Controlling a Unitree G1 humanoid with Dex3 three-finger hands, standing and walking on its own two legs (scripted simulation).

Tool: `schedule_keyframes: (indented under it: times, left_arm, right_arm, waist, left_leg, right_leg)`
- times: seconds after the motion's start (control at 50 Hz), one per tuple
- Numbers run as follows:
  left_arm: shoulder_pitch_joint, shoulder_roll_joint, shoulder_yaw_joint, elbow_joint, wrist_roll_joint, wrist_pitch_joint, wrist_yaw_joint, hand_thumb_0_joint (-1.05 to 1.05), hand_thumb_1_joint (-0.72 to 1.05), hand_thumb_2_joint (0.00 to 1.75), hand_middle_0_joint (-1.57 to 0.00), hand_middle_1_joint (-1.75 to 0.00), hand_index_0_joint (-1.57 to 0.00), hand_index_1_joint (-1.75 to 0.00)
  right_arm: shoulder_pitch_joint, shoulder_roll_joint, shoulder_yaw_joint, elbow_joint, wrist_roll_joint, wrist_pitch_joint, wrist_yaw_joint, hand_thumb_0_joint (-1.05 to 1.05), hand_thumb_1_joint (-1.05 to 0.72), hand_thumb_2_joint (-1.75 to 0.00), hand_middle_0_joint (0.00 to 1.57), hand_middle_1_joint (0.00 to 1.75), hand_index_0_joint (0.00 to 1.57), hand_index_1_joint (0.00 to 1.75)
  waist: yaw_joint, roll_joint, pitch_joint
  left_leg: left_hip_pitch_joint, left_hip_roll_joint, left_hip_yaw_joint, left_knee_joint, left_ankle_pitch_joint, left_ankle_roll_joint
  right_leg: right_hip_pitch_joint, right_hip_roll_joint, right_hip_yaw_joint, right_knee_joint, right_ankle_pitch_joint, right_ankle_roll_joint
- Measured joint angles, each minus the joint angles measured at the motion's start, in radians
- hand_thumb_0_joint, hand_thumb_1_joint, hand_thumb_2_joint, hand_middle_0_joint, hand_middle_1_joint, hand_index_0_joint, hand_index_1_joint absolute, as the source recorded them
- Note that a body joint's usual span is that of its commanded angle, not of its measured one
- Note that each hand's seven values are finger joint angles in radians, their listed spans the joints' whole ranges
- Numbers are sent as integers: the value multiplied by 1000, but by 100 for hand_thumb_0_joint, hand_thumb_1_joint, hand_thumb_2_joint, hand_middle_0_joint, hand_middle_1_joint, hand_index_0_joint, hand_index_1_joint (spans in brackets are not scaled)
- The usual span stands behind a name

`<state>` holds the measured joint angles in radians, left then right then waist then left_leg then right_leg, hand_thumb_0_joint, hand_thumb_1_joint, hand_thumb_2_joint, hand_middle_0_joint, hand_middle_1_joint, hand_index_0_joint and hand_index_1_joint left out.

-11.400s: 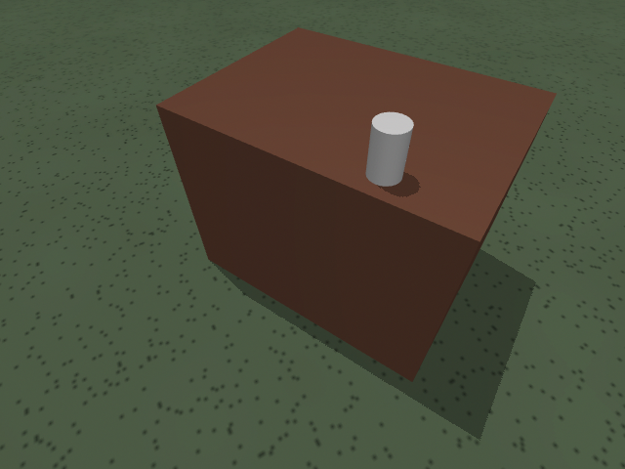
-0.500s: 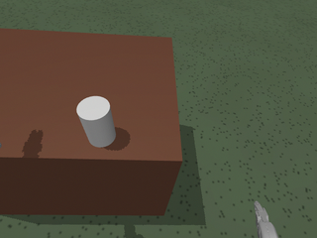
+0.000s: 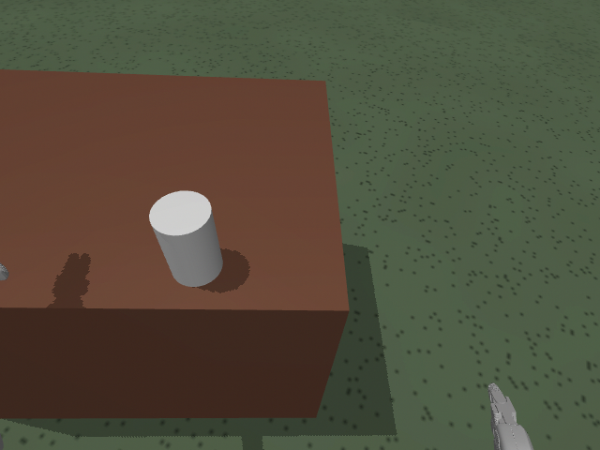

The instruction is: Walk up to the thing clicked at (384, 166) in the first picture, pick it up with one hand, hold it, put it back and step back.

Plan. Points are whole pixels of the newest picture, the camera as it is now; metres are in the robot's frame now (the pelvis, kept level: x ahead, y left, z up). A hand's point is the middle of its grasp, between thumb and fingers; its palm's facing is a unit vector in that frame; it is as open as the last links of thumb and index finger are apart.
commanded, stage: go down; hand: left
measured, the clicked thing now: (189, 241) +0.43 +0.18 +0.02
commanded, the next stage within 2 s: approach in 0.02 s
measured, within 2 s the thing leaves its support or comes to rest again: neither
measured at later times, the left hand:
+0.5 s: hand (74, 250) +0.38 +0.31 +0.07, palm faces +0.08 -1.00 +0.05, open 17.4 cm
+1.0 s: hand (166, 246) +0.42 +0.21 +0.02, palm faces +0.14 -0.99 +0.02, open 17.5 cm
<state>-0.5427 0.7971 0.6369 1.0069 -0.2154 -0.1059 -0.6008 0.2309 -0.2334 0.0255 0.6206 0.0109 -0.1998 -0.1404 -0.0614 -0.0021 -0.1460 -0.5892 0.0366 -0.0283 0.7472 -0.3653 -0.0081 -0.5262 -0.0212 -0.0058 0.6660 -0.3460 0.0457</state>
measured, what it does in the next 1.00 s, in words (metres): stands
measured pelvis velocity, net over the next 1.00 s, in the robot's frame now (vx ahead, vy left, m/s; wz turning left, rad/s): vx -0.02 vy -0.01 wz -0.02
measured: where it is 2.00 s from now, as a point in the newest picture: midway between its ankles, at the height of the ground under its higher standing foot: outside the picture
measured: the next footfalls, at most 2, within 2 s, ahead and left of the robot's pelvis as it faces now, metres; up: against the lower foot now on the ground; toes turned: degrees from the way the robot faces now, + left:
none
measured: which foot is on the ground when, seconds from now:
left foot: down 0.00-1.00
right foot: down 0.00-1.00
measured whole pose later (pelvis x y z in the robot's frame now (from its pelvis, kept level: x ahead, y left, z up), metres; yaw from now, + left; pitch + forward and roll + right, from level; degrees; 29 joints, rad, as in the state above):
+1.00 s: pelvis -0.02 -0.01 -0.04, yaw -1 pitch +17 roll -2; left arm -0.54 0.40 0.42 0.86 -0.17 -0.32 -0.19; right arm 0.35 -0.22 -0.04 0.22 -0.03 -0.05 -0.01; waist -0.11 0.01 -0.16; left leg -0.86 0.06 -0.03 1.02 -0.47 -0.02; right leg -0.82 0.00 0.01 0.97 -0.46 0.04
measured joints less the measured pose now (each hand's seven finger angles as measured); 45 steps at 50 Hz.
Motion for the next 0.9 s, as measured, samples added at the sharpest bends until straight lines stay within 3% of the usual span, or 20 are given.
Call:
schedule_keyframes:
  times: [0.18,0.32,0.44,0.54,0.68,0.74,0.8,0.9]
  left_arm:
    - [2,-4,7,-11,0,-12,-8,-1,-53,7,-5,-5,-5,-5]
    - [-14,-13,-47,15,-3,-27,-5,-1,-51,6,-5,-5,-4,-6]
    - [-21,-85,-103,36,-17,-73,21,-1,-50,7,-5,-4,-4,-5]
    - [-30,-180,-135,14,-18,-125,83,-1,-52,6,-5,-5,-4,-5]
    - [-42,-286,-152,-34,25,-203,221,-1,-55,5,-6,-5,-6,-5]
    - [-29,-323,-139,-104,40,-232,289,-1,-55,4,-6,-5,-6,-5]
    - [-30,-341,-170,-124,46,-244,347,-1,-54,4,-6,-5,-7,-5]
    - [-11,-373,-204,-153,61,-225,389,-1,-54,4,-6,-5,-7,-4]
  right_arm:
    - [17,-3,8,-29,-1,2,2,-1,51,-6,6,6,6,5]
    - [11,0,27,-36,-5,-5,3,-1,53,-6,6,6,6,5]
    - [13,8,34,-90,-14,-8,21,-1,54,-5,6,6,6,5]
    - [32,1,17,-178,-21,2,46,-1,54,-5,6,6,6,5]
    - [83,-19,-30,-315,-38,39,95,-1,54,-5,6,6,6,5]
    - [112,-24,-58,-354,-46,62,110,-1,54,-5,6,6,6,5]
    - [130,-23,-74,-368,-50,86,118,-1,53,-5,6,6,6,5]
    - [125,-7,-68,-377,-48,127,124,-1,52,-6,6,6,6,5]
  waist:
    - [8,-15,16]
    - [2,-18,14]
    - [-11,-15,19]
    - [-36,-21,30]
    - [-81,-40,45]
    - [-81,-39,50]
    - [-74,-29,40]
    - [-59,-2,8]
  left_leg:
    - [-5,-3,-9,4,7,-5]
    - [-25,-4,-15,20,7,-6]
    - [-83,-5,-15,68,-6,-5]
    - [-155,0,-14,132,-27,-6]
    - [-250,17,-9,226,-65,-11]
    - [-272,23,-7,250,-77,-14]
    - [-281,26,-8,263,-87,-15]
    - [-284,28,-6,274,-98,-16]
  right_leg:
    - [-7,-3,-9,15,-2,-4]
    - [-25,-3,-13,33,-5,-6]
    - [-84,-3,-11,84,-19,-5]
    - [-158,2,-7,147,-38,-4]
    - [-258,20,3,237,-68,-7]
    - [-281,26,7,259,-77,-9]
    - [-291,29,6,272,-85,-10]
    - [-297,30,8,286,-97,-11]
